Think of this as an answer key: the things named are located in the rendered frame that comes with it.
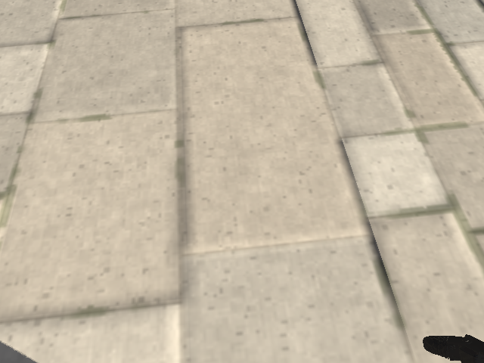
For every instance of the robot right hand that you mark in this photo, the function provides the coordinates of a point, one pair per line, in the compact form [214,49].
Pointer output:
[466,349]

